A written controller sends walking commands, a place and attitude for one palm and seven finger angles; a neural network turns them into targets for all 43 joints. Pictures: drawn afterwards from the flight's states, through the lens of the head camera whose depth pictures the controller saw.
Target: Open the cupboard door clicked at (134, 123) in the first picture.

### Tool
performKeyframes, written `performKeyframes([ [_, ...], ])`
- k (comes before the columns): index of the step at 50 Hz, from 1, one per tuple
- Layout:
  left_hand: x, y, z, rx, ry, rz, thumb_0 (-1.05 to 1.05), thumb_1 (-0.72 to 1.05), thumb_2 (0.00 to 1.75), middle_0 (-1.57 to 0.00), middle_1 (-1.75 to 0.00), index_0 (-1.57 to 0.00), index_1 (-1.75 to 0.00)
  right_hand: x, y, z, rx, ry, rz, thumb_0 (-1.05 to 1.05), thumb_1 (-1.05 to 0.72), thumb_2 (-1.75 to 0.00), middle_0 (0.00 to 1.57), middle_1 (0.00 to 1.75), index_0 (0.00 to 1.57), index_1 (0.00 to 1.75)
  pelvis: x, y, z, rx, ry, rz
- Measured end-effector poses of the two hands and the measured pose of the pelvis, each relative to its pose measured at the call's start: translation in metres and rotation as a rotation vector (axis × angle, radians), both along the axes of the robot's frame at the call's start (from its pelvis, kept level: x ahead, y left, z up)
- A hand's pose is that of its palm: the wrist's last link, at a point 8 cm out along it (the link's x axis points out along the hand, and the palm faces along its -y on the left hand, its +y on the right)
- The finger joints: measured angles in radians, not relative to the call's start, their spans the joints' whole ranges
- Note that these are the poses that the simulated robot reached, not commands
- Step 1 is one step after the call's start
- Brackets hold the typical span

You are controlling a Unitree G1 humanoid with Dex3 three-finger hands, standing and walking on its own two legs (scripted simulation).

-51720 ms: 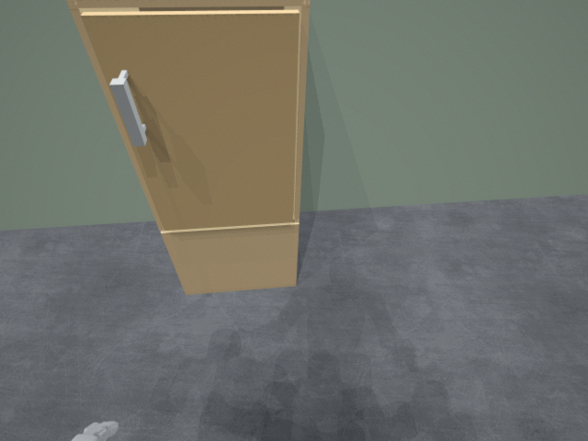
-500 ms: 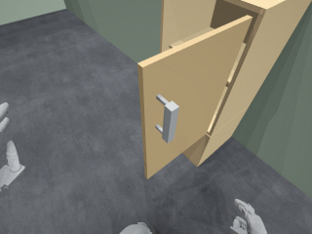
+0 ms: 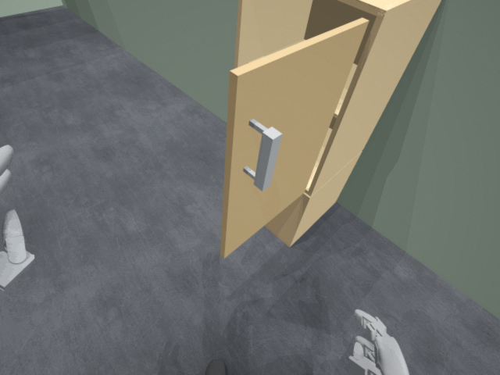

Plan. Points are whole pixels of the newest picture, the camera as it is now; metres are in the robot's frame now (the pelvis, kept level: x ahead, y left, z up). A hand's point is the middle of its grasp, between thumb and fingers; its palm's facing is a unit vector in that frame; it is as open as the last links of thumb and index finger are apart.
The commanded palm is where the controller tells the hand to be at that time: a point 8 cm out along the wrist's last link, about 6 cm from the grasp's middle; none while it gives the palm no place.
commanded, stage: stop stepping back and stand still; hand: left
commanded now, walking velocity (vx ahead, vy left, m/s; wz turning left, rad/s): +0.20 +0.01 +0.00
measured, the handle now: (258, 155) +0.50 +0.01 +0.06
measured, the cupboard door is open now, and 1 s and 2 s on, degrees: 89 89 89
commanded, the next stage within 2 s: let the arm hang, fingers relaxed in 1.18 s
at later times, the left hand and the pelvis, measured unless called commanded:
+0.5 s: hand (27, 332) +0.14 +0.23 +0.17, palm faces +0.30 -0.78 -0.55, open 7.4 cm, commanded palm +0.09 +0.29 +0.17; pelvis -0.06 -0.01 -0.01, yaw -1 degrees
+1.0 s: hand (11, 264) +0.19 +0.26 +0.18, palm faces +0.39 -0.74 -0.54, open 7.4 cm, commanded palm +0.13 +0.31 +0.17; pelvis -0.02 +0.01 -0.01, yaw -1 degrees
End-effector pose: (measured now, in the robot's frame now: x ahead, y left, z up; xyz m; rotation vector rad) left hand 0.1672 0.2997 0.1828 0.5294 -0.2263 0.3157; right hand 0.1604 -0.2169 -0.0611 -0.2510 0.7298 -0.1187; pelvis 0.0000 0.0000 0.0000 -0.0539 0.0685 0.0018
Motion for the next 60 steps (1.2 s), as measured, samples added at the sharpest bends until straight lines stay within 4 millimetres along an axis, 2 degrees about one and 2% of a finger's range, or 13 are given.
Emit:
performKeyframes([
  [4, -0.034, -0.009, 0.000, 0.047, 0.021, -0.012, 0.01, 0.89, 0.90, -0.22, -0.30, -0.21, -0.30, -0.030, -0.010, -0.023, 0.005, 0.030, -0.003, 0.01, -0.90, -0.90, 0.21, 0.30, 0.21, 0.30, -0.026, 0.002, -0.013, 0.019, -0.035, -0.029],
  [8, -0.054, -0.002, 0.005, 0.030, -0.040, 0.020, 0.01, 0.89, 0.90, -0.22, -0.30, -0.22, -0.30, -0.064, -0.017, -0.032, 0.014, 0.088, -0.067, 0.01, -0.90, -0.90, 0.21, 0.30, 0.21, 0.30, -0.023, 0.004, -0.012, 0.032, -0.070, -0.050],
  [14, -0.034, 0.022, -0.019, -0.095, -0.113, 0.137, 0.01, 0.89, 0.90, -0.22, -0.30, -0.21, -0.30, -0.087, -0.025, -0.042, -0.025, 0.074, -0.116, 0.01, -0.90, -0.90, 0.21, 0.30, 0.21, 0.30, -0.034, 0.012, -0.020, 0.064, -0.115, -0.031],
  [18, -0.025, 0.004, -0.019, -0.081, -0.053, 0.068, 0.01, 0.89, 0.90, -0.21, -0.30, -0.21, -0.30, -0.098, -0.019, -0.034, 0.014, 0.026, -0.119, 0.01, -0.91, -0.90, 0.20, 0.30, 0.20, 0.30, -0.053, 0.007, -0.014, 0.076, -0.119, -0.029],
  [22, -0.045, -0.026, -0.004, 0.030, -0.013, -0.043, 0.02, 0.89, 0.90, -0.21, -0.30, -0.21, -0.30, -0.104, -0.016, -0.029, 0.062, 0.005, -0.108, 0.01, -0.91, -0.90, 0.20, 0.30, 0.20, 0.30, -0.060, -0.005, -0.010, 0.075, -0.096, -0.035],
  [25, -0.067, -0.036, 0.006, 0.111, 0.013, -0.057, 0.01, 0.89, 0.90, -0.22, -0.30, -0.21, -0.30, -0.105, -0.021, -0.037, 0.074, 0.045, -0.091, 0.01, -0.90, -0.90, 0.21, 0.30, 0.21, 0.30, -0.062, -0.011, -0.010, 0.063, -0.085, -0.027],
  [29, -0.079, -0.022, 0.012, 0.106, 0.011, 0.053, 0.01, 0.89, 0.90, -0.22, -0.30, -0.22, -0.30, -0.103, -0.031, -0.040, 0.057, 0.113, -0.077, 0.01, -0.90, -0.90, 0.21, 0.30, 0.21, 0.30, -0.053, -0.013, -0.001, 0.081, -0.066, -0.040],
  [34, -0.061, 0.001, -0.004, 0.023, 0.036, 0.203, 0.01, 0.89, 0.90, -0.22, -0.30, -0.22, -0.30, -0.086, -0.043, -0.041, 0.027, 0.108, -0.076, 0.01, -0.90, -0.90, 0.21, 0.30, 0.21, 0.30, -0.043, -0.009, 0.004, 0.096, -0.067, -0.007],
  [39, -0.034, -0.007, -0.017, -0.048, 0.031, 0.144, 0.01, 0.89, 0.90, -0.21, -0.30, -0.21, -0.30, -0.054, -0.042, -0.033, -0.015, 0.058, -0.060, 0.01, -0.91, -0.90, 0.20, 0.30, 0.20, 0.30, -0.031, 0.001, 0.000, 0.089, -0.083, 0.002],
  [44, -0.019, -0.013, -0.004, 0.030, -0.038, 0.012, 0.02, 0.89, 0.90, -0.22, -0.30, -0.21, -0.30, -0.020, -0.026, -0.019, -0.010, -0.031, -0.060, 0.01, -0.91, -0.90, 0.20, 0.30, 0.20, 0.30, -0.022, 0.007, -0.010, 0.093, -0.090, -0.016],
  [49, -0.015, -0.003, 0.015, 0.123, -0.041, 0.024, 0.01, 0.89, 0.90, -0.22, -0.30, -0.22, -0.30, 0.000, -0.002, -0.016, 0.061, -0.071, -0.024, 0.01, -0.91, -0.90, 0.20, 0.30, 0.20, 0.30, -0.016, 0.008, -0.007, 0.061, -0.075, -0.011],
  [53, -0.016, 0.008, 0.007, 0.100, 0.020, 0.062, 0.01, 0.89, 0.90, -0.22, -0.30, -0.21, -0.30, 0.000, 0.011, -0.021, 0.095, -0.038, -0.012, 0.01, -0.91, -0.90, 0.20, 0.30, 0.20, 0.30, -0.014, 0.012, -0.004, 0.058, -0.061, -0.019],
  [60, -0.021, 0.019, -0.019, -0.002, 0.101, 0.089, 0.01, 0.89, 0.90, -0.22, -0.30, -0.21, -0.30, -0.018, 0.017, -0.027, 0.054, 0.036, -0.020, 0.01, -0.90, -0.90, 0.21, 0.30, 0.21, 0.30, -0.015, 0.023, -0.003, 0.055, -0.062, -0.014],
])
